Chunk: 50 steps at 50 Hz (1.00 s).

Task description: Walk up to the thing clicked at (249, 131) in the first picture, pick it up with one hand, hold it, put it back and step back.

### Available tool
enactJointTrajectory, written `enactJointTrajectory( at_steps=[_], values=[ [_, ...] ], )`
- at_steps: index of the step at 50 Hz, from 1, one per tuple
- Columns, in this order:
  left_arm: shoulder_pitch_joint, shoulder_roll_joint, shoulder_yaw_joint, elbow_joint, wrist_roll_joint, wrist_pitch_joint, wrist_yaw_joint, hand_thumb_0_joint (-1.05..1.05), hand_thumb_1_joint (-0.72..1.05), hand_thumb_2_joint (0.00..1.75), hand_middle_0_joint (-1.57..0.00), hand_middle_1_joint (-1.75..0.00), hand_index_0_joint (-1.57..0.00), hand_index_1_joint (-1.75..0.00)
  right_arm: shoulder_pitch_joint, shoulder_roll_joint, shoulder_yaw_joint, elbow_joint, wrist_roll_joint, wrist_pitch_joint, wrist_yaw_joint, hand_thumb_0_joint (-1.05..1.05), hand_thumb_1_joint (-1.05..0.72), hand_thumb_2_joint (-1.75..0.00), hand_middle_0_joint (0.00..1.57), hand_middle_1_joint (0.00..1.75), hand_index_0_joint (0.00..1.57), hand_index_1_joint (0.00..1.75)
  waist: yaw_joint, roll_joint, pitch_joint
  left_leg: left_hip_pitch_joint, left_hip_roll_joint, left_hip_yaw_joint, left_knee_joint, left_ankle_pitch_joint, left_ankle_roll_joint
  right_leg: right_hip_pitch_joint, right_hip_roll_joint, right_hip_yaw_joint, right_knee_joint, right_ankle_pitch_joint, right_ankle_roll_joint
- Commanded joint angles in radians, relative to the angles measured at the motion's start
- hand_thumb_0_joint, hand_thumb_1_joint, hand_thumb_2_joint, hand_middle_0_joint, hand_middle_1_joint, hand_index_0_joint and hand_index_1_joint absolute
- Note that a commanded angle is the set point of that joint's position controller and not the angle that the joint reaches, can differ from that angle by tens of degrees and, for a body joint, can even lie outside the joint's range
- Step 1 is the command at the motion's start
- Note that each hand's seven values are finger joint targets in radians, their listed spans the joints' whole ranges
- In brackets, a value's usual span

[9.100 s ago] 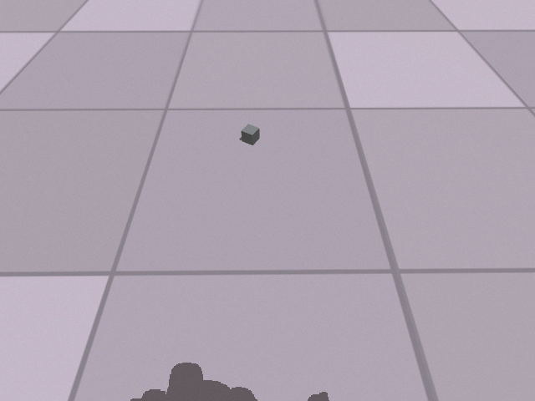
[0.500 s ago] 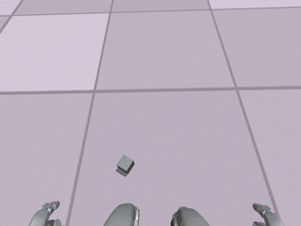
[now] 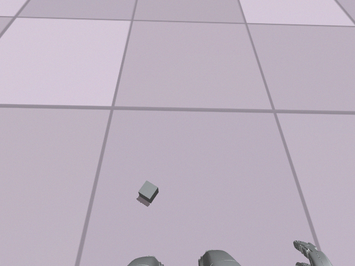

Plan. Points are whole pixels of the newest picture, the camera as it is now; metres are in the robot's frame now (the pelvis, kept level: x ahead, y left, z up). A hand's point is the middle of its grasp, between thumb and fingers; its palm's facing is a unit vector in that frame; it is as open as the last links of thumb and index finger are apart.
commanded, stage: walk up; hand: left
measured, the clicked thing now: (148, 191) +0.51 +0.15 -0.72
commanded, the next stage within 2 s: none
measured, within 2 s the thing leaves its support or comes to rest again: neither
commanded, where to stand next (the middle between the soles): +0.11 -0.03 m, yaw +1 degrees
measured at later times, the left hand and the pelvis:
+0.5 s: hand out of the picture +0.08 +0.28 -0.11, palm faces -0.02 -0.83 -0.55, open 7.4 cm; pelvis -0.01 -0.02 +0.00, yaw +0 degrees
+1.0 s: hand out of the picture +0.08 +0.21 -0.18, palm faces -0.02 -0.93 -0.36, open 7.4 cm; pelvis +0.01 -0.06 -0.02, yaw +1 degrees
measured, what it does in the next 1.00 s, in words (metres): steps on the spot: right foot, then left foot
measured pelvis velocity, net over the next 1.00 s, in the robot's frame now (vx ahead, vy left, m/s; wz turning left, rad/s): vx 0.01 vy -0.06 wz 0.03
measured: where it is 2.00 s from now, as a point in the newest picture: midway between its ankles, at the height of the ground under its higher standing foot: outside the picture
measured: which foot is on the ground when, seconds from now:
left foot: down 0.00-0.26, up 0.28-0.56, down 0.58-0.96, up 0.98-1.00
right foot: up 0.00-0.22, down 0.24-0.60, up 0.62-0.92, down 0.94-1.00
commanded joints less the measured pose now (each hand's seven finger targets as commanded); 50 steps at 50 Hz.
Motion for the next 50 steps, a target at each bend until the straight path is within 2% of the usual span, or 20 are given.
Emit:
enactJointTrajectory(
  at_steps=[1, 6, 8, 11, 12, 13, 15, 19, 24, 28, 29, 30, 32, 35, 41, 45, 46, 48, 49, 50],
  values=[
    [-0.022, 0.214, 0.057, -0.089, 0.031, -0.053, -0.022, 0.00, 0.90, 0.90, -0.20, -0.30, -0.20, -0.30, 0.171, -0.351, -0.112, -0.035, -0.012, -0.037, -0.002, 0.00, -0.90, -0.90, 0.20, 0.30, 0.20, 0.30, -0.094, 0.112, -0.175, 0.374, 0.376, -0.559, -0.338, -0.407, 0.163, -0.261, -0.041, 0.020, -0.069, -0.094, -0.001],
    [0.013, 0.222, 0.066, -0.065, 0.020, -0.093, -0.036, 0.00, 0.90, 0.90, -0.20, -0.30, -0.20, -0.30, 0.152, -0.325, -0.102, -0.055, -0.017, -0.053, 0.029, 0.00, -0.90, -0.90, 0.20, 0.30, 0.20, 0.30, -0.075, 0.140, 0.006, 0.174, 0.338, -0.492, -0.430, -0.387, 0.133, -0.217, -0.067, -0.037, -0.117, -0.011, -0.011],
    [0.105, 0.209, 0.066, -0.035, 0.008, -0.111, -0.024, 0.00, 0.90, 0.90, -0.20, -0.30, -0.20, -0.30, 0.074, -0.296, -0.095, -0.085, -0.026, -0.037, 0.045, 0.00, -0.90, -0.90, 0.20, 0.30, 0.20, 0.30, -0.035, 0.176, -0.010, 0.035, 0.271, -0.345, -0.387, -0.305, 0.126, -0.040, -0.051, -0.094, -0.212, 0.040, -0.007],
    [0.282, 0.217, 0.082, 0.029, -0.006, -0.118, 0.035, 0.00, 0.90, 0.90, -0.20, -0.30, -0.20, -0.30, -0.039, -0.202, -0.063, -0.135, -0.034, 0.019, 0.058, 0.00, -0.90, -0.90, 0.20, 0.30, 0.20, 0.30, 0.065, 0.107, -0.080, -0.194, 0.128, -0.101, -0.082, -0.053, 0.013, 0.318, -0.049, -0.105, -0.436, 0.373, 0.012],
    [0.311, 0.284, 0.102, 0.025, 0.000, -0.111, 0.057, 0.00, 0.90, 0.90, -0.20, -0.30, -0.20, -0.30, -0.035, -0.168, -0.057, -0.151, -0.031, 0.033, 0.057, 0.00, -0.90, -0.90, 0.20, 0.30, 0.20, 0.30, 0.086, -0.035, -0.092, -0.272, 0.071, -0.048, 0.129, -0.008, -0.038, 0.340, -0.179, 0.109, -0.536, 0.369, -0.023],
    [0.260, 0.363, 0.108, -0.017, 0.009, -0.111, 0.077, 0.00, 0.90, 0.90, -0.20, -0.30, -0.20, -0.30, -0.003, -0.155, -0.058, -0.166, -0.034, 0.054, 0.053, 0.00, -0.90, -0.90, 0.20, 0.30, 0.20, 0.30, 0.050, -0.119, -0.091, -0.348, 0.004, -0.158, 0.335, -0.271, -0.087, 0.253, -0.431, 0.437, -0.618, 0.506, -0.113],
    [0.098, 0.364, 0.099, -0.077, 0.001, -0.098, 0.102, 0.00, 0.90, 0.90, -0.20, -0.30, -0.20, -0.30, 0.101, -0.230, -0.090, -0.132, -0.028, 0.090, 0.048, 0.00, -0.90, -0.90, 0.20, 0.30, 0.20, 0.30, -0.017, -0.033, -0.079, -0.217, 0.050, -0.258, 0.539, -0.261, -0.094, 0.061, -0.496, 0.422, -0.613, 0.494, -0.231],
    [0.031, 0.302, 0.098, -0.098, 0.002, -0.095, 0.091, 0.00, 0.90, 0.90, -0.20, -0.30, -0.20, -0.30, 0.200, -0.259, -0.114, -0.074, -0.004, 0.086, 0.035, 0.00, -0.90, -0.90, 0.20, 0.30, 0.20, 0.30, -0.047, -0.070, -0.191, -0.211, 0.011, -0.315, 0.692, -0.141, -0.108, 0.126, -0.346, 0.147, -0.481, 0.523, -0.178],
    [-0.096, 0.233, 0.091, -0.172, 0.063, -0.055, 0.004, 0.00, 0.90, 0.90, -0.20, -0.30, -0.20, -0.30, 0.255, -0.280, -0.098, 0.009, 0.040, 0.005, 0.018, 0.00, -0.90, -0.90, 0.20, 0.30, 0.20, 0.30, 0.007, -0.407, -0.169, -0.112, 0.014, -0.031, 0.226, -0.216, -0.128, 0.073, -0.185, 0.038, -0.534, -0.221, -0.175],
    [-0.019, 0.194, 0.088, -0.141, 0.042, 0.018, -0.034, 0.00, 0.90, 0.90, -0.20, -0.30, -0.20, -0.30, 0.351, -0.255, -0.090, 0.097, 0.014, -0.061, -0.043, 0.00, -0.90, -0.90, 0.20, 0.30, 0.20, 0.30, -0.025, -0.119, -0.115, 0.161, -0.026, 0.025, -0.197, 0.053, -0.137, -0.057, -0.115, -0.049, -0.167, -0.084, -0.140],
    [-0.011, 0.125, 0.065, -0.149, 0.027, 0.025, -0.035, 0.00, 0.90, 0.90, -0.20, -0.30, -0.20, -0.30, 0.354, -0.293, -0.094, 0.095, -0.011, -0.072, -0.054, 0.00, -0.90, -0.90, 0.20, 0.30, 0.20, 0.30, -0.042, 0.062, -0.081, 0.219, 0.090, -0.214, -0.255, -0.071, -0.111, -0.227, -0.078, -0.072, 0.044, -0.067, -0.081],
    [-0.029, 0.071, 0.045, -0.167, 0.006, 0.021, -0.030, 0.00, 0.90, 0.90, -0.20, -0.30, -0.20, -0.30, 0.285, -0.379, -0.093, 0.045, -0.032, -0.085, -0.058, 0.00, -0.90, -0.90, 0.20, 0.30, 0.20, 0.30, -0.031, 0.232, -0.022, 0.116, 0.362, -0.715, -0.358, -0.245, -0.026, -0.398, 0.004, 0.001, 0.169, -0.087, -0.025],
    [-0.121, 0.227, 0.074, -0.149, 0.010, 0.005, -0.024, 0.00, 0.90, 0.90, -0.20, -0.30, -0.20, -0.30, 0.115, -0.452, -0.101, 0.010, -0.001, -0.088, -0.054, 0.00, -0.90, -0.90, 0.20, 0.30, 0.20, 0.30, -0.025, 0.140, 0.102, -0.162, 0.510, -0.827, -0.453, -0.449, 0.212, -0.268, -0.123, 0.080, 0.137, -0.006, -0.017],
    [-0.010, 0.240, 0.101, -0.101, 0.020, 0.017, -0.052, 0.00, 0.90, 0.90, -0.20, -0.30, -0.20, -0.30, 0.171, -0.372, -0.093, 0.028, -0.007, -0.111, -0.077, 0.00, -0.90, -0.90, 0.20, 0.30, 0.20, 0.30, 0.012, 0.119, 0.044, 0.077, 0.338, -0.464, -0.276, 0.001, 0.114, -0.326, -0.109, 0.080, 0.166, 0.115, 0.004],
    [-0.051, 0.154, 0.077, -0.099, -0.011, 0.006, -0.064, 0.00, 0.90, 0.90, -0.20, -0.30, -0.20, -0.30, 0.141, -0.298, -0.073, 0.005, -0.009, -0.105, -0.066, 0.00, -0.90, -0.90, 0.20, 0.30, 0.20, 0.30, -0.007, 0.283, -0.080, 0.080, 0.237, -0.208, -0.165, 0.398, 0.079, -0.133, -0.093, -0.034, -0.032, 0.118, 0.016],
    [0.067, 0.148, 0.061, 0.008, -0.034, -0.057, -0.015, 0.00, 0.90, 0.90, -0.20, -0.30, -0.20, -0.30, 0.064, -0.249, -0.048, -0.023, 0.006, -0.026, -0.034, 0.00, -0.90, -0.90, 0.20, 0.30, 0.20, 0.30, 0.024, 0.320, -0.159, 0.008, 0.130, -0.097, 0.118, 0.461, 0.037, 0.162, 0.008, -0.167, -0.384, 0.366, 0.039],
    [0.132, 0.206, 0.071, 0.029, -0.029, -0.072, 0.006, 0.00, 0.90, 0.90, -0.20, -0.30, -0.20, -0.30, 0.095, -0.206, -0.039, -0.028, 0.014, -0.005, -0.028, 0.00, -0.90, -0.90, 0.20, 0.30, 0.20, 0.30, 0.045, 0.162, -0.206, -0.024, 0.104, -0.088, 0.294, 0.272, 0.004, 0.239, -0.041, -0.097, -0.445, 0.516, 0.044],
    [0.147, 0.336, 0.094, 0.001, -0.007, -0.088, 0.026, 0.00, 0.90, 0.90, -0.20, -0.30, -0.20, -0.30, 0.157, -0.141, -0.021, -0.058, 0.019, 0.017, -0.037, 0.00, -0.90, -0.90, 0.20, 0.30, 0.20, 0.30, 0.022, -0.078, -0.267, -0.254, 0.020, -0.206, 0.534, -0.320, -0.055, 0.325, -0.424, 0.421, -0.434, 0.936, -0.112],
    [0.067, 0.360, 0.093, -0.024, -0.009, -0.082, 0.031, 0.00, 0.90, 0.90, -0.20, -0.30, -0.20, -0.30, 0.143, -0.206, -0.051, -0.043, 0.019, 0.035, -0.050, 0.00, -0.90, -0.90, 0.20, 0.30, 0.20, 0.30, 0.020, -0.075, -0.274, -0.190, 0.059, -0.256, 0.580, -0.365, -0.056, 0.220, -0.490, 0.488, -0.447, 0.811, -0.237],
    [0.008, 0.333, 0.087, -0.040, -0.006, -0.082, 0.036, 0.00, 0.90, 0.90, -0.20, -0.30, -0.20, -0.30, 0.103, -0.244, -0.067, -0.037, 0.019, 0.037, -0.050, 0.00, -0.90, -0.90, 0.20, 0.30, 0.20, 0.30, 0.000, -0.051, -0.234, -0.187, 0.090, -0.258, 0.589, -0.334, -0.062, 0.157, -0.455, 0.428, -0.447, 0.718, -0.250]
  ],
)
